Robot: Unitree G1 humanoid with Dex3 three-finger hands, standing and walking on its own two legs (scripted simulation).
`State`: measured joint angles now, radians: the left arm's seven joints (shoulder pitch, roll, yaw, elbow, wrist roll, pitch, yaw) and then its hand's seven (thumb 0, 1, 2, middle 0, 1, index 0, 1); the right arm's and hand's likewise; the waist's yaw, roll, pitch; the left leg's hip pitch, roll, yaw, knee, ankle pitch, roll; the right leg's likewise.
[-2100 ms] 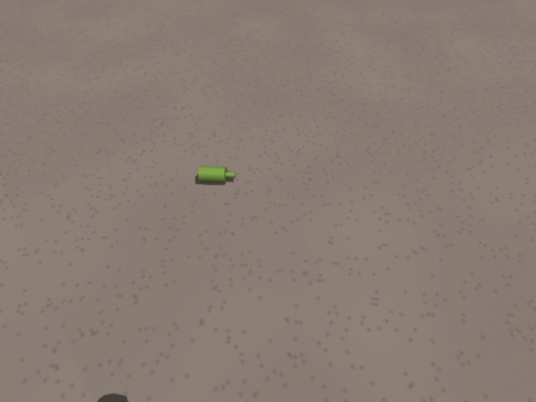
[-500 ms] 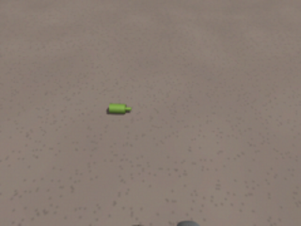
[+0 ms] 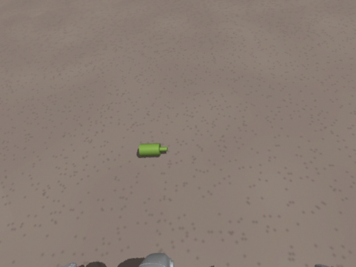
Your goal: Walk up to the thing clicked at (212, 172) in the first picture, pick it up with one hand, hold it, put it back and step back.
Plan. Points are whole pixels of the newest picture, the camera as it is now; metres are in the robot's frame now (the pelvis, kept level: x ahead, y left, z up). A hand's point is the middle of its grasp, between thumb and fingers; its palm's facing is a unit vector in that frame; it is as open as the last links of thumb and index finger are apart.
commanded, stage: walk up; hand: left
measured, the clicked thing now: (153, 149) +0.90 +0.28 -0.73
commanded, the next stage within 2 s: none
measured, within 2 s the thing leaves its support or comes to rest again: neither
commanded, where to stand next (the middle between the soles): +0.49 +0.10 m, yaw -1 degrees
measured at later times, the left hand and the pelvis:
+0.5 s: hand (71, 221) +0.26 +0.36 -0.15, palm faces -0.06 -0.93 -0.35, open 7.4 cm; pelvis +0.19 +0.08 +0.00, yaw +0 degrees
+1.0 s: hand (82, 173) +0.39 +0.35 -0.11, palm faces -0.03 -0.90 -0.43, open 7.4 cm; pelvis +0.34 +0.07 +0.01, yaw -1 degrees
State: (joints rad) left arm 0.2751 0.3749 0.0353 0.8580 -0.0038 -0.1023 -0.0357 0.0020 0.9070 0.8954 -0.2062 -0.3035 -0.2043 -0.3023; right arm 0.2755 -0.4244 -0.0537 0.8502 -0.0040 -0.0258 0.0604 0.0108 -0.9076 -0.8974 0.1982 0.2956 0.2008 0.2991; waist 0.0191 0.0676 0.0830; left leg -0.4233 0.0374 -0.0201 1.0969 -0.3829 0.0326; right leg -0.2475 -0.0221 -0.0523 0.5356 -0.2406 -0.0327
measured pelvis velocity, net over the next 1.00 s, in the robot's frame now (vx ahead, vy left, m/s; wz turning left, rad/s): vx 0.34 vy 0.07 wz -0.02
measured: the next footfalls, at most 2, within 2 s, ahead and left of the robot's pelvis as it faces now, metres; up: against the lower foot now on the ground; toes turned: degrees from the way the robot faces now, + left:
left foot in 0.24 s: +0.24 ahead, +0.19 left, +0.00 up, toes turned +5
right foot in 0.70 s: +0.40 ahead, -0.03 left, +0.00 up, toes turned -6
